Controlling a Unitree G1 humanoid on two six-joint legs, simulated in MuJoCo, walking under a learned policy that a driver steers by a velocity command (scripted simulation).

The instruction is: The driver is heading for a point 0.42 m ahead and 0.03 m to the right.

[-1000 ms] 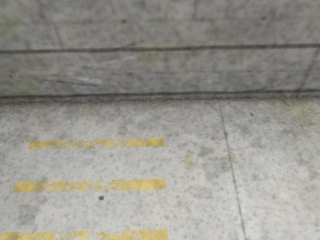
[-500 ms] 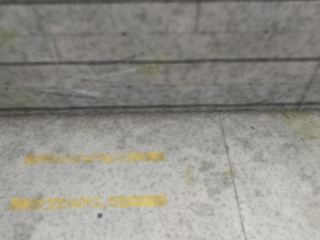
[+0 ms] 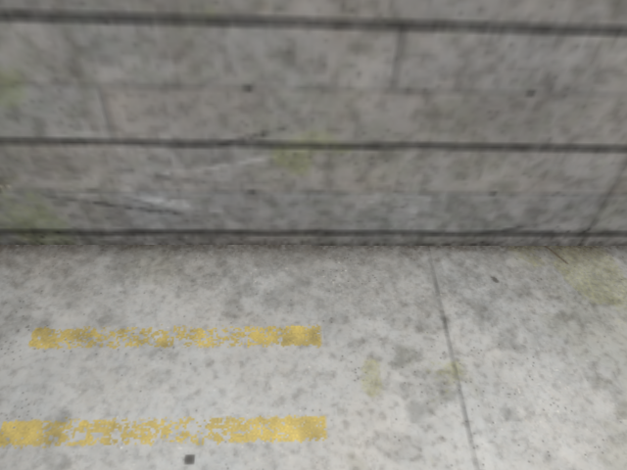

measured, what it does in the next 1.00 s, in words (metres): walks ahead: right foot, then left foot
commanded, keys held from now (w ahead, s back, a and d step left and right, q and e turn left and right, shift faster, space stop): w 0.38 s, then no key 0.62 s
